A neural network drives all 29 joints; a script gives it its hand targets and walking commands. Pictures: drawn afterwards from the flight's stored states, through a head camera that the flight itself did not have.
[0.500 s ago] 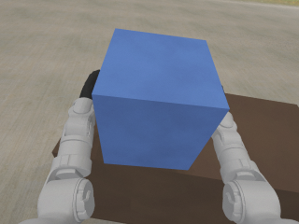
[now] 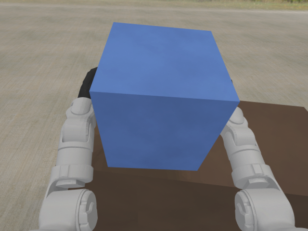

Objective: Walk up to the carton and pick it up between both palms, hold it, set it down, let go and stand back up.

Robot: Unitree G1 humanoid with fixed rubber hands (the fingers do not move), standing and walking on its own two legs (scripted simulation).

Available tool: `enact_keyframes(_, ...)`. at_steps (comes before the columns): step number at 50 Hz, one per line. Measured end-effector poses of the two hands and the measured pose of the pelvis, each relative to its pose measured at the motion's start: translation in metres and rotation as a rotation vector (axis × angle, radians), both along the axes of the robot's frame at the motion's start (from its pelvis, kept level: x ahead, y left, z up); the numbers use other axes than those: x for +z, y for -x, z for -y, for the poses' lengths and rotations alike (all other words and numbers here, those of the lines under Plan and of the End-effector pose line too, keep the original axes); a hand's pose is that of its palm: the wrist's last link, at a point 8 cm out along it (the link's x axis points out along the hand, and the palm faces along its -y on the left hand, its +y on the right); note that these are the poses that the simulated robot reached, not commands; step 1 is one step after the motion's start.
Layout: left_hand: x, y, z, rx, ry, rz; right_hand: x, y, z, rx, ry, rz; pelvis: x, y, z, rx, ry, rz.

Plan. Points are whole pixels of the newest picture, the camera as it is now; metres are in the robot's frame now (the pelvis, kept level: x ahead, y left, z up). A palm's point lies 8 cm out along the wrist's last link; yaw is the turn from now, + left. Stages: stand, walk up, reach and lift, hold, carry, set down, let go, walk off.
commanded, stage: reach and lift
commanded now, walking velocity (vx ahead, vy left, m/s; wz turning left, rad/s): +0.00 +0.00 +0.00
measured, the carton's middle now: (157, 101) +0.42 -0.04 +0.17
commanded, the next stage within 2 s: hold in 1.58 s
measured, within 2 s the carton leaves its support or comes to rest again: neither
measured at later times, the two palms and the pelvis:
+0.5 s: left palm (78, 100) +0.36 +0.16 +0.22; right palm (226, 97) +0.35 -0.20 +0.23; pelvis -0.01 +0.00 +0.00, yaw +0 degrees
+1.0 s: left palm (62, 86) +0.36 +0.18 +0.26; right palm (221, 71) +0.37 -0.17 +0.29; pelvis +0.00 -0.01 +0.00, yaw +0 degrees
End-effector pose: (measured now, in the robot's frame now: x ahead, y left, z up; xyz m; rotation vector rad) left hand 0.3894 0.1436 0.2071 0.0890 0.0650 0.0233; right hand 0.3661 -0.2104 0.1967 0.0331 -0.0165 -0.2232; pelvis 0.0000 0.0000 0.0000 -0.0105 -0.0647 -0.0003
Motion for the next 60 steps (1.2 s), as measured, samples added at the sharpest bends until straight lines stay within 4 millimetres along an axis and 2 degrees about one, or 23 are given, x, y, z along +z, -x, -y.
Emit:
enact_keyframes(2, 0.01, 0.002, -0.005, 0.01, 0.002, -0.005, 0.013, -0.002, -0.004, 0.011, 0.012, -0.007, 0.0, -0.001, 0.0, -0.001, -0.003, 0.019)
enact_keyframes(5, 0.014, 0.005, -0.013, 0.021, 0.019, -0.052, 0.02, -0.006, -0.012, 0.027, 0.038, -0.059, 0.0, -0.001, 0.001, 0.001, -0.006, 0.049)
enact_keyframes(12, -0.008, 0.014, -0.031, 0.031, 0.061, -0.123, 0.01, -0.003, -0.029, 0.044, 0.054, -0.131, 0.0, 0.002, 0.002, 0.009, -0.002, 0.081)
enact_keyframes(17, -0.016, 0.022, -0.032, 0.03, 0.051, -0.107, 0.011, 0.004, -0.031, 0.042, 0.033, -0.113, -0.001, 0.005, 0.0, 0.014, 0.004, 0.064)
enact_keyframes(25, 0.013, 0.027, -0.015, 0.031, 0.029, -0.062, 0.031, 0.013, -0.014, 0.034, -0.013, -0.067, -0.001, 0.01, -0.003, 0.002, 0.002, 0.044)
enact_keyframes(31, 0.024, 0.024, -0.006, 0.034, 0.031, -0.116, 0.035, 0.01, -0.005, 0.035, -0.01, -0.122, -0.001, 0.014, -0.001, -0.018, -0.004, 0.035)
enact_keyframes(36, 0.031, 0.026, -0.01, 0.05, 0.047, -0.12, 0.045, 0.006, -0.009, 0.054, 0.002, -0.128, 0.0, 0.014, 0.003, -0.025, -0.003, 0.018)
enact_keyframes(48, 0.051, 0.028, -0.038, 0.066, 0.089, -0.102, 0.09, -0.002, -0.037, 0.078, 0.02, -0.118, -0.001, 0.003, 0.006, -0.002, 0.003, 0.011)
enact_keyframes(54, 0.045, 0.02, -0.04, 0.042, 0.073, -0.138, 0.09, -0.005, -0.04, 0.061, 0.025, -0.158, -0.001, 0.001, 0.002, 0.004, 0.007, 0.01)
enact_keyframes(60, 0.044, 0.018, -0.03, 0.031, 0.04, -0.128, 0.086, -0.004, -0.031, 0.053, 0.003, -0.154, -0.001, 0.0, -0.002, -0.001, 0.013, -0.003)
